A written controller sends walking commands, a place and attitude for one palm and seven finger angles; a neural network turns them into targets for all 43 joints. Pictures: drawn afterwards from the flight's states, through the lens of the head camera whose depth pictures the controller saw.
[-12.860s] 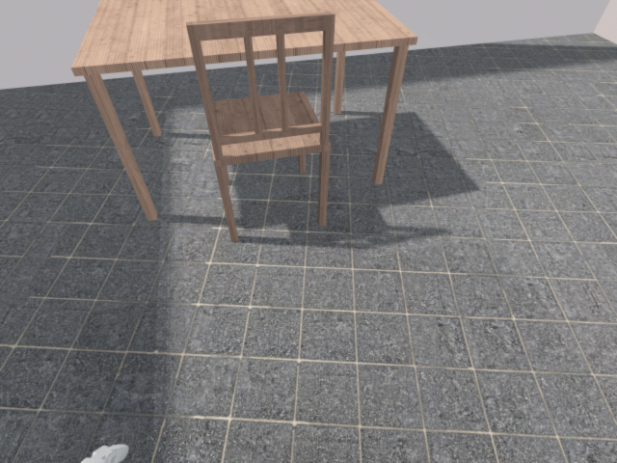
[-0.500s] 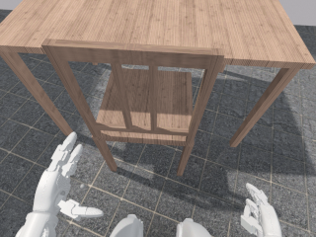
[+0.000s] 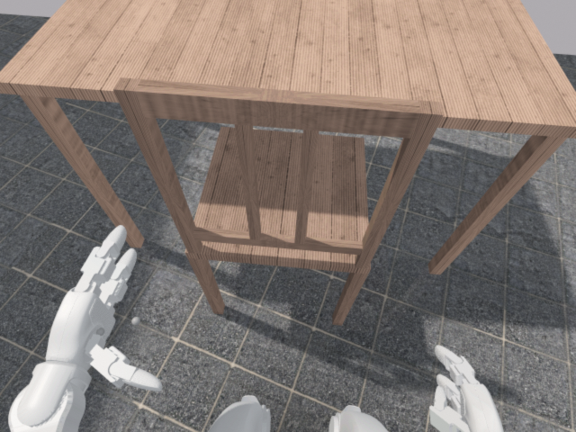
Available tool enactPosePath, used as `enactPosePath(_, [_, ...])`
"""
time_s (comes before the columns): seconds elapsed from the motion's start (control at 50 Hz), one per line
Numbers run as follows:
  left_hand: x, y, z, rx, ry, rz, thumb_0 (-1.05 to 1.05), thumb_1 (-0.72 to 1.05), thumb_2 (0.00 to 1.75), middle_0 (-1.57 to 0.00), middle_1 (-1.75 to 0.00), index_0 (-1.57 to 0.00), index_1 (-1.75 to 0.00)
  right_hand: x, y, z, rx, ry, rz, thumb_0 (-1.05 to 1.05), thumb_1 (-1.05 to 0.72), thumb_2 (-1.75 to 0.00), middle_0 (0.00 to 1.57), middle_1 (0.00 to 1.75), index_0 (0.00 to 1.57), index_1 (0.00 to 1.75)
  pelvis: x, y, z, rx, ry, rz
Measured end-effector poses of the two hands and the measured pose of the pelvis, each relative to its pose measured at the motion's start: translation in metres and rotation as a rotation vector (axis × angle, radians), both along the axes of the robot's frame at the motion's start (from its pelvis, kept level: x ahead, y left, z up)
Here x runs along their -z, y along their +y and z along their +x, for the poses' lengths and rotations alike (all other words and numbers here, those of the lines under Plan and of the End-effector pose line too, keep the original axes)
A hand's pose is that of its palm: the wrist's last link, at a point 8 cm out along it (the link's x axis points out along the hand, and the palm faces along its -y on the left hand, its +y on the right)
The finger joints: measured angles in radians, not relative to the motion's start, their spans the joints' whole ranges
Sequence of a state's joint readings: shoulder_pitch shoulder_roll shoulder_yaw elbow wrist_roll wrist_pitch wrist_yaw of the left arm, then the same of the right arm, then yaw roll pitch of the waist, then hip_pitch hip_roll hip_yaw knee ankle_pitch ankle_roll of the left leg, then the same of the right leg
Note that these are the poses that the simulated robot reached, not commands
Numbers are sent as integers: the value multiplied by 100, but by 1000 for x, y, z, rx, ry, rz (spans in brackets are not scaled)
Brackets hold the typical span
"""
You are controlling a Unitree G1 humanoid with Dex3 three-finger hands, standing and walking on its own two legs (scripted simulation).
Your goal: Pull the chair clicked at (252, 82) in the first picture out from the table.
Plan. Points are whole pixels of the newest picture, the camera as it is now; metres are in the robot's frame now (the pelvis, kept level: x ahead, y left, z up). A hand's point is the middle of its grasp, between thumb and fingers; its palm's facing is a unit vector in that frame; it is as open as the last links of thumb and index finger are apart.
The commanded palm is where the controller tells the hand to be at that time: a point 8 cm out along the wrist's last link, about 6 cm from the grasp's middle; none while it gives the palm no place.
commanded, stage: raise the hand toward the chair's back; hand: left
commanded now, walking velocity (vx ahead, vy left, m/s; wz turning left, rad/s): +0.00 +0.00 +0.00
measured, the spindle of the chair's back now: (250, 189) +0.50 +0.10 -0.02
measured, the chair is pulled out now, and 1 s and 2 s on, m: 0.00 0.00 0.00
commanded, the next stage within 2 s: aim the fingers beside a spindle in 0.38 s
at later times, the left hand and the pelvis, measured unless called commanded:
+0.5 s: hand (129, 328) +0.24 +0.21 +0.03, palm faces -0.04 -1.00 -0.05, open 16.9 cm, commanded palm +0.22 +0.26 +0.03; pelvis +0.00 +0.01 +0.00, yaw +0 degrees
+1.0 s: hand (179, 305) +0.28 +0.17 +0.01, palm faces -0.06 -1.00 -0.03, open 16.9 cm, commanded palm +0.26 +0.22 +0.02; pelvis +0.00 -0.01 -0.01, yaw +0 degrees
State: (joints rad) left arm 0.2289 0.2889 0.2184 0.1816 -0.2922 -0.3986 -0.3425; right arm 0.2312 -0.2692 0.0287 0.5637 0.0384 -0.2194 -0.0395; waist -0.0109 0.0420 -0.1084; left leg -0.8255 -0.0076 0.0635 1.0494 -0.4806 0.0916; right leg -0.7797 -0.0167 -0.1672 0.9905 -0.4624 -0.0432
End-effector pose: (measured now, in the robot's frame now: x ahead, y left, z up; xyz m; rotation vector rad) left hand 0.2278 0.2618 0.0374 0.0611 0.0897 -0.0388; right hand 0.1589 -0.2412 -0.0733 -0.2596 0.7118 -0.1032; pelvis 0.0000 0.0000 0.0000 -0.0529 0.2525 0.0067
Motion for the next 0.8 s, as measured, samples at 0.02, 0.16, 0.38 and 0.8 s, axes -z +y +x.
enactPosePath(0.02, [3,0,0,10,15,-6,-1,-50,30,-5,-8,-6,-8,-1,0,-2,5,2,-3,1,-91,-90,21,30,21,30,0,1,0,1,0,-1])
enactPosePath(0.16, [-2,-1,-1,17,-8,-12,-1,-50,30,-6,-9,-6,-8,-8,0,-8,16,1,-20,1,-91,-90,21,30,21,30,-3,8,2,7,-1,-5])
enactPosePath(0.38, [5,7,-6,9,10,-10,-1,-50,30,-6,-8,-6,-8,-5,9,-4,-11,-6,-7,1,-91,-90,21,30,21,30,1,10,-3,2,1,-11])
enactPosePath(0.8, [15,-34,20,50,-26,-35,-1,-50,30,-6,-9,-6,-8,7,3,-3,-19,5,-1,1,-91,-90,21,30,21,30,9,1,-4,4,27,-1])
